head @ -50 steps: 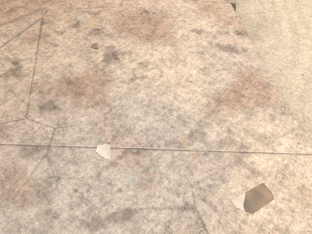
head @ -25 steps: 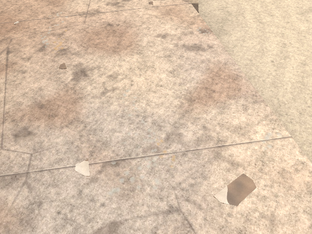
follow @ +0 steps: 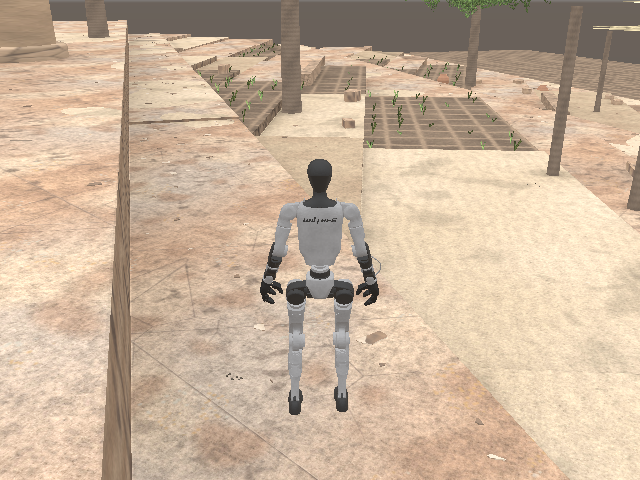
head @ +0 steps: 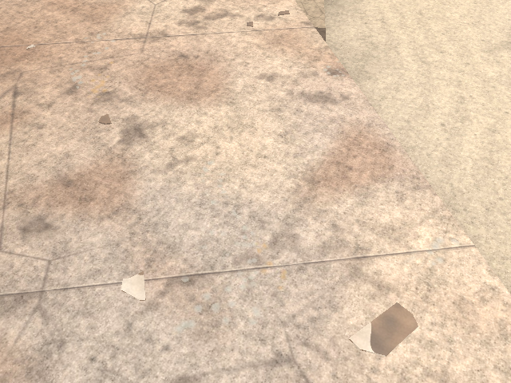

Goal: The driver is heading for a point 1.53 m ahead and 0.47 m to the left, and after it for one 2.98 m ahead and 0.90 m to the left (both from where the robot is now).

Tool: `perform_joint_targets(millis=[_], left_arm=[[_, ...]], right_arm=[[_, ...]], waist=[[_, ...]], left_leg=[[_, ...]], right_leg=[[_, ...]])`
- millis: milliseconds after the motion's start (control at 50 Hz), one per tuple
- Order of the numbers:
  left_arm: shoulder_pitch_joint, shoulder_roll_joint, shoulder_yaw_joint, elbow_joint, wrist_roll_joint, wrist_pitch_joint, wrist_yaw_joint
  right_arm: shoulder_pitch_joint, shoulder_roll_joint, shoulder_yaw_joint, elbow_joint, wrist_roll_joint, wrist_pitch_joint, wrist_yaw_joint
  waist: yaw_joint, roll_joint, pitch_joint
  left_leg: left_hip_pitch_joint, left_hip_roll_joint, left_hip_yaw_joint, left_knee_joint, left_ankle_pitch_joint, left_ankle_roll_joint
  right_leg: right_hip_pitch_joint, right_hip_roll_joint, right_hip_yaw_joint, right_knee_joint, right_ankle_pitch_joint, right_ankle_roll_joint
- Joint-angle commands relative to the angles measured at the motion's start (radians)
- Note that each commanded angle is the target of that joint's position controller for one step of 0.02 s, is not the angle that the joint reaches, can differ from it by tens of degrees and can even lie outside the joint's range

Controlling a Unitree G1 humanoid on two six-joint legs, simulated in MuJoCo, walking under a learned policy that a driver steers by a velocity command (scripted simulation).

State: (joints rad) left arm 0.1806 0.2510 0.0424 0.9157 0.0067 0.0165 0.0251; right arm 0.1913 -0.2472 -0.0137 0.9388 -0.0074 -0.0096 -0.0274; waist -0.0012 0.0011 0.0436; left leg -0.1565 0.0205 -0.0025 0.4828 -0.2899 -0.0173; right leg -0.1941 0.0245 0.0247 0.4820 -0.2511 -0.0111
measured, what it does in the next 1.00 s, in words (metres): walks ahead: left foot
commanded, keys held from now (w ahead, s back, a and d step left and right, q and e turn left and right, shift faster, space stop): no key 0.14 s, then w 0.86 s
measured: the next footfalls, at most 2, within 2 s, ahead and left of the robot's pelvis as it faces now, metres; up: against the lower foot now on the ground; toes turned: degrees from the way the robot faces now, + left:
left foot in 0.82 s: +0.42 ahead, +0.12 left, +0.00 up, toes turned +2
right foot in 1.38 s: +0.73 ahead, -0.11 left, +0.00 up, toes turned -1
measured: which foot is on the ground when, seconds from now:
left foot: down 0.00-0.44, up 0.46-0.80, down 0.82-1.00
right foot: down 0.00-0.84, up 0.86-1.00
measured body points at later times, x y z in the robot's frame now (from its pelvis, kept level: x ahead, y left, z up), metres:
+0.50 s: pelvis +0.07 -0.02 +0.00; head +0.08 -0.03 +0.44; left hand +0.09 +0.25 -0.14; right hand +0.11 -0.29 -0.15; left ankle -0.01 +0.12 -0.68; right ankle +0.01 -0.11 -0.74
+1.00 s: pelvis +0.33 +0.05 +0.00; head +0.35 +0.05 +0.45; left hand +0.38 +0.32 -0.14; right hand +0.42 -0.22 -0.12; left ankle +0.38 +0.12 -0.74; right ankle +0.27 -0.11 -0.65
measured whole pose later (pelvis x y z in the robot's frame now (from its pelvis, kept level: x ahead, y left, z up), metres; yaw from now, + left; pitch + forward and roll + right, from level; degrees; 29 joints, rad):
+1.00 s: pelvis +0.33 +0.05 +0.00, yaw +0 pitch -1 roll +1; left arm 0.26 0.27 0.04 0.97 -0.02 -0.10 0.01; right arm 0.21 -0.26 -0.04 0.90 0.00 -0.10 0.05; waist -0.01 -0.03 0.05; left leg -0.27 -0.07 0.07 0.40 -0.13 0.08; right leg -0.44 -0.08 0.05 1.18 -0.30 -0.05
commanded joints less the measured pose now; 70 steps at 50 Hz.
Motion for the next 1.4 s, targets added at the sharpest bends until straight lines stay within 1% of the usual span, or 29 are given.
perform_joint_targets(millis=[20, 140, 200, 260, 340, 380, 420, 440, 460, 480, 500, 560, 660, 720, 780, 820, 840, 860, 880, 900, 920, 960, 1000, 1100, 1180, 1280, 1340, 1380, 1400], left_arm=[[-0.015, 0.108, 0.021, -0.019, -0.002, -0.011, 0.006], [-0.011, 0.107, 0.018, 0.037, -0.004, -0.01, 0.011], [0.012, 0.114, 0.024, 0.062, -0.018, -0.007, 0.014], [0.006, 0.099, 0.02, 0.056, -0.025, -0.044, 0.007], [-0.042, 0.047, 0.011, 0.034, -0.034, -0.105, -0.023], [-0.006, 0.046, 0.009, 0.046, -0.04, -0.119, -0.033], [0.192, 0.1, 0.031, 0.13, -0.042, -0.124, -0.035], [0.339, 0.205, 0.065, 0.179, -0.046, -0.125, -0.034], [0.409, 0.223, 0.065, 0.186, -0.032, -0.126, -0.043], [0.359, 0.144, 0.039, 0.171, -0.011, -0.131, -0.046], [0.321, 0.111, 0.029, 0.153, -0.006, -0.134, -0.047], [0.289, 0.06, 0.0, 0.148, -0.015, -0.114, -0.043], [0.239, 0.131, 0.002, 0.11, -0.01, -0.102, -0.002], [0.284, 0.158, 0.016, 0.13, -0.03, -0.113, 0.0], [0.264, 0.173, 0.028, 0.123, -0.02, -0.099, -0.003], [0.249, 0.156, 0.023, 0.107, -0.002, -0.076, -0.005], [0.284, 0.098, 0.002, 0.082, 0.021, -0.074, -0.007], [0.427, -0.057, -0.035, 0.09, -0.004, -0.097, -0.021], [0.326, 0.07, -0.009, 0.082, -0.033, -0.123, -0.029], [0.215, 0.127, 0.009, 0.043, -0.057, -0.137, -0.031], [0.169, 0.126, 0.009, 0.032, -0.051, -0.142, -0.022], [0.184, 0.102, 0.018, 0.033, -0.031, -0.124, -0.013], [0.191, 0.074, 0.018, 0.03, -0.027, -0.103, -0.009], [-0.001, 0.085, 0.025, -0.049, -0.006, -0.095, -0.006], [-0.14, 0.058, 0.013, -0.09, -0.012, -0.112, -0.021], [-0.269, 0.063, 0.002, -0.148, -0.025, -0.123, -0.051], [-0.235, 0.104, 0.014, -0.159, -0.027, -0.132, -0.064], [0.015, 0.181, 0.056, -0.092, -0.025, -0.137, -0.054], [0.216, 0.263, 0.078, -0.055, -0.007, -0.136, -0.042]], right_arm=[[0.006, -0.123, -0.024, -0.023, 0.001, -0.009, -0.004], [0.016, -0.117, -0.019, 0.011, 0.001, -0.008, -0.006], [0.036, -0.127, -0.025, 0.026, 0.015, -0.001, -0.013], [0.06, -0.133, -0.027, 0.017, 0.026, -0.027, -0.013], [0.157, -0.196, -0.051, 0.043, 0.038, -0.062, 0.001], [0.107, -0.198, -0.052, 0.021, 0.041, -0.064, 0.007], [-0.039, -0.152, -0.038, -0.045, 0.04, -0.068, 0.014], [-0.085, -0.108, -0.028, -0.089, 0.03, -0.087, 0.018], [-0.064, -0.106, -0.028, -0.098, 0.023, -0.107, 0.017], [-0.037, -0.13, -0.035, -0.091, 0.046, -0.115, 0.025], [-0.028, -0.113, -0.031, -0.086, 0.065, -0.117, 0.035], [-0.098, -0.092, -0.034, -0.116, 0.04, -0.113, 0.052], [-0.263, -0.021, -0.001, -0.199, 0.025, -0.096, 0.068], [-0.298, -0.077, -0.013, -0.226, 0.038, -0.086, 0.063], [-0.198, -0.139, -0.045, -0.209, 0.037, -0.086, 0.062], [0.083, -0.195, -0.085, -0.124, 0.042, -0.074, 0.051], [0.234, -0.263, -0.1, -0.092, 0.03, -0.066, 0.041], [0.251, -0.284, -0.095, -0.073, 0.01, -0.072, 0.059], [0.183, -0.183, -0.07, -0.081, 0.018, -0.08, 0.064], [0.084, -0.152, -0.061, -0.097, 0.022, -0.089, 0.065], [0.006, -0.142, -0.057, -0.11, 0.015, -0.098, 0.069], [-0.047, -0.108, -0.047, -0.108, -0.006, -0.109, 0.074], [-0.03, -0.097, -0.044, -0.089, 0.001, -0.113, 0.074], [0.073, -0.155, -0.056, -0.049, 0.005, -0.106, 0.038], [0.146, -0.168, -0.057, -0.024, 0.017, -0.094, 0.023], [0.234, -0.173, -0.062, 0.021, 0.023, -0.068, 0.021], [0.225, -0.19, -0.071, 0.022, 0.026, -0.052, 0.018], [0.19, -0.176, -0.062, 0.006, 0.02, -0.044, 0.019], [0.188, -0.135, -0.042, -0.029, 0.001, -0.047, 0.019]], waist=[[-0.004, -0.003, -0.028], [-0.002, 0.002, -0.024], [0.002, 0.012, 0.006], [-0.007, 0.026, 0.109], [-0.024, 0.161, 0.089], [0.016, 0.171, 0.106], [0.114, 0.073, 0.072], [0.15, -0.17, 0.02], [0.161, -0.286, -0.035], [0.114, -0.149, -0.011], [0.088, -0.101, 0.006], [0.059, -0.065, 0.049], [0.061, -0.084, 0.095], [0.047, -0.106, 0.112], [-0.031, -0.123, 0.01], [-0.165, -0.116, -0.16], [-0.183, 0.05, -0.288], [-0.082, 0.337, -0.431], [-0.103, 0.199, -0.293], [-0.08, 0.131, -0.134], [-0.046, 0.026, -0.078], [0.018, 0.051, -0.056], [0.035, 0.066, -0.042], [-0.003, 0.031, 0.023], [-0.052, 0.032, 0.03], [-0.086, 0.034, 0.053], [-0.042, 0.066, 0.019], [0.091, 0.069, -0.136], [0.156, -0.026, -0.307]], left_leg=[[-0.044, 0.032, -0.032, -0.089, 0.15, 0.017], [-0.044, 0.023, -0.025, -0.094, 0.152, 0.017], [-0.099, -0.002, -0.019, -0.082, -0.272, 0.057], [-0.158, 0.052, -0.117, -0.106, -0.447, 0.116], [-0.023, 0.238, -0.405, -0.255, -0.451, 0.232], [-0.081, 0.256, -0.413, -0.25, -0.34, 0.237], [-0.236, 0.117, -0.191, -0.059, -0.046, 0.142], [-0.426, -0.03, 0.01, 0.285, 0.104, 0.058], [-0.625, -0.077, 0.0, 0.56, -0.202, 0.026], [-0.71, -0.03, -0.077, 0.705, -0.261, 0.047], [-0.765, 0.005, -0.092, 0.766, -0.206, 0.071], [-0.785, 0.089, -0.025, 0.682, -0.038, 0.076], [-0.44, 0.032, 0.076, 0.228, 0.25, 0.011], [-0.371, 0.012, 0.049, 0.089, 0.321, 0.039], [-0.242, -0.028, 0.048, 0.068, 0.28, 0.093], [0.108, -0.047, 0.061, 0.085, 0.228, 0.145], [0.39, 0.161, -0.202, 0.093, 0.141, 0.203], [0.58, 0.368, -0.736, -0.136, -0.169, 0.365], [0.457, 0.33, -0.774, -0.246, -0.278, 0.312], [0.294, 0.309, -0.607, -0.26, -0.22, 0.273], [0.144, 0.274, -0.481, -0.281, -0.071, 0.256], [-0.019, 0.205, -0.309, -0.323, 0.089, 0.239], [-0.075, 0.183, -0.241, -0.365, 0.124, 0.253], [-0.033, 0.184, -0.175, -0.417, 0.168, 0.264], [0.007, 0.15, -0.088, -0.407, 0.225, 0.225], [0.177, 0.208, -0.086, -0.335, 0.285, 0.22], [0.248, 0.241, -0.108, -0.237, 0.465, 0.196], [0.167, 0.166, -0.068, 0.044, 0.698, 0.156], [-0.05, 0.095, -0.026, 0.357, 0.449, 0.12]], right_leg=[[0.038, -0.05, 0.054, -0.071, 0.176, -0.014], [0.042, -0.049, 0.048, -0.074, 0.18, -0.013], [-0.029, -0.01, 0.021, -0.052, -0.298, -0.042], [-0.154, -0.034, 0.06, -0.033, -0.428, -0.074], [-0.25, 0.0, -0.036, 0.159, -0.184, -0.058], [-0.157, -0.012, -0.04, 0.083, -0.161, -0.082], [0.121, -0.039, 0.056, -0.066, -0.093, -0.111], [0.353, -0.174, 0.319, -0.159, 0.004, -0.181], [0.509, -0.346, 0.582, -0.223, 0.199, -0.265], [0.505, -0.375, 0.554, -0.197, 0.262, -0.279], [0.501, -0.358, 0.476, -0.198, 0.281, -0.266], [0.418, -0.289, 0.262, -0.263, 0.398, -0.193], [0.072, -0.181, 0.075, -0.409, 0.331, -0.168], [0.132, -0.233, 0.071, -0.431, 0.334, -0.157], [0.27, -0.263, 0.042, -0.257, 0.721, -0.116], [0.179, -0.204, -0.006, 0.11, 0.849, -0.072], [-0.057, -0.127, -0.032, 0.447, 0.464, -0.052], [-0.348, 0.058, 0.052, 0.772, -0.298, -0.014], [-0.443, 0.004, 0.133, 0.883, -0.3, -0.039], [-0.494, -0.048, 0.096, 0.883, -0.199, -0.058], [-0.442, -0.103, 0.08, 0.834, -0.099, -0.06], [-0.332, -0.165, 0.079, 0.749, -0.011, -0.054], [-0.312, -0.178, 0.063, 0.685, -0.005, -0.04], [-0.493, -0.195, 0.046, 0.421, 0.205, 0.016], [-0.448, -0.147, -0.004, 0.177, 0.377, 0.025], [-0.473, -0.116, -0.009, 0.044, 0.315, 0.003], [-0.38, -0.086, -0.019, -0.001, 0.195, -0.037], [-0.01, -0.046, -0.046, -0.029, 0.196, -0.089], [0.322, -0.235, 0.152, 0.016, 0.205, -0.156]])
Over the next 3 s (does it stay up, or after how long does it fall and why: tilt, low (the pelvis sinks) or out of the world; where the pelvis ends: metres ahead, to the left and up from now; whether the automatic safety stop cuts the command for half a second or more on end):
stays up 1.32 0.36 -0.02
